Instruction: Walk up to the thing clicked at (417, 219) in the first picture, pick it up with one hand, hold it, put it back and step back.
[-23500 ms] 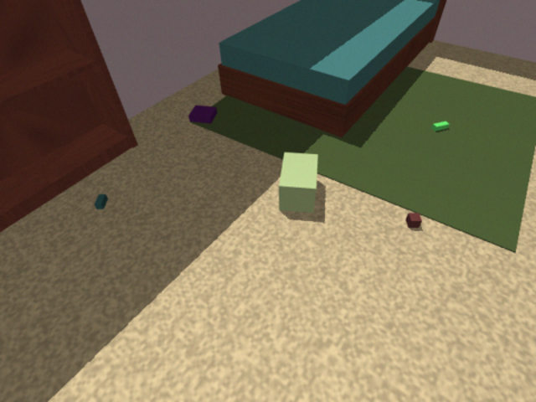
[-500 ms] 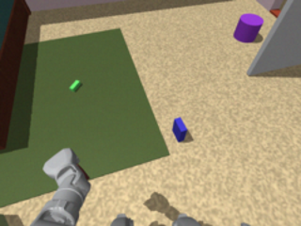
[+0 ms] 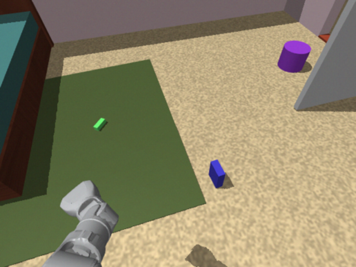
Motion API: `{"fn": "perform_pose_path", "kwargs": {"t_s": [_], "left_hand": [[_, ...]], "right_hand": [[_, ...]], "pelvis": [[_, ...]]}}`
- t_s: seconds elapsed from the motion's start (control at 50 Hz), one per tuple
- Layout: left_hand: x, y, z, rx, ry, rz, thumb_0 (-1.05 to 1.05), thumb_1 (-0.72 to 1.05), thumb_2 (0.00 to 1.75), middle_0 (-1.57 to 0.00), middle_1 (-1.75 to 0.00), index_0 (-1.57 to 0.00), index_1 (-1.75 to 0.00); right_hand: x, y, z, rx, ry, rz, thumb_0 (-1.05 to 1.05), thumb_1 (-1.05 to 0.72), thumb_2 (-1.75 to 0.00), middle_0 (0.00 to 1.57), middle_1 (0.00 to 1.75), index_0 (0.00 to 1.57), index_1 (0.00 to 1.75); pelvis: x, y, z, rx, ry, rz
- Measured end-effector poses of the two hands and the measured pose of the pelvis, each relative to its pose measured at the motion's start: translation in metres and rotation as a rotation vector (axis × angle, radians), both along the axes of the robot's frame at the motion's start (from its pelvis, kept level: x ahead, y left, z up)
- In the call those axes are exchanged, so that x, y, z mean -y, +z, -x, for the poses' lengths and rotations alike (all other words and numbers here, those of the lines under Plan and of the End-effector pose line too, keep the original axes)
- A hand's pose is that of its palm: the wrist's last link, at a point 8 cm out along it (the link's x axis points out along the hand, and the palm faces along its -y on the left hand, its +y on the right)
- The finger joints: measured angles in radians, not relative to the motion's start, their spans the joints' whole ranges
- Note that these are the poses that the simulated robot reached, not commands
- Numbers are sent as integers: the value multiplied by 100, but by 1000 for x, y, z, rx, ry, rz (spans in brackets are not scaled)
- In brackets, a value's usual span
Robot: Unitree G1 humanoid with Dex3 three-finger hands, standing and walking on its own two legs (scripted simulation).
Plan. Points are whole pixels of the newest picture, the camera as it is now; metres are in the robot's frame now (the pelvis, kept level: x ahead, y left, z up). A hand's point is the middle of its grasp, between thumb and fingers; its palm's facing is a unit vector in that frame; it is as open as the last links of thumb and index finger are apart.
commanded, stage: hold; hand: left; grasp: from above
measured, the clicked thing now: (98, 214) +0.32 +0.24 -0.14
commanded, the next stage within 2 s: crouch in 1.90 s
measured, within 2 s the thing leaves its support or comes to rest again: neither
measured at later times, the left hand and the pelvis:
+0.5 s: hand (89, 209) +0.30 +0.23 -0.05, palm faces -0.30 -0.33 -0.89, open 7.8 cm; pelvis +0.00 +0.00 +0.02, yaw +0 degrees
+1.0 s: hand (82, 210) +0.29 +0.24 -0.03, palm faces -0.27 -0.34 -0.90, open 7.8 cm; pelvis +0.00 +0.01 +0.02, yaw +0 degrees
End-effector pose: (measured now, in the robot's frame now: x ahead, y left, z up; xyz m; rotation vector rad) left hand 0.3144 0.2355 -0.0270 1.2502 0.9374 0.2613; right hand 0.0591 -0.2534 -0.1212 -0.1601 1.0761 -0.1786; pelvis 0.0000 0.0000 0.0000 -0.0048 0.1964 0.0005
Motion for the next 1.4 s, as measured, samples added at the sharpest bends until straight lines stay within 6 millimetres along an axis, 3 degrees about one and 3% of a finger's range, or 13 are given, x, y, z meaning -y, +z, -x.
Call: {"fn": "perform_pose_path", "kwargs": {"t_s": [0.44,0.72,1.4], "left_hand": [[5,35,9,26,-39,0,-1,31,17,-97,-22,-96,-23],[-2,44,16,24,-12,-1,-1,31,17,-98,-20,-97,-22],[-10,57,36,39,13,7,-1,30,17,-100,-19,-98,-21]], "right_hand": [[-8,25,-41,146,69,-33,1,-90,-90,20,30,20,30],[-22,29,-50,170,105,-67,1,-91,-90,20,30,20,30],[-30,42,-84,247,160,-75,1,-91,-91,20,30,20,30]], "pelvis": [[-3,15,2,87,-1,-7],[-7,19,5,116,-3,-9],[-6,23,5,151,8,-9]]}}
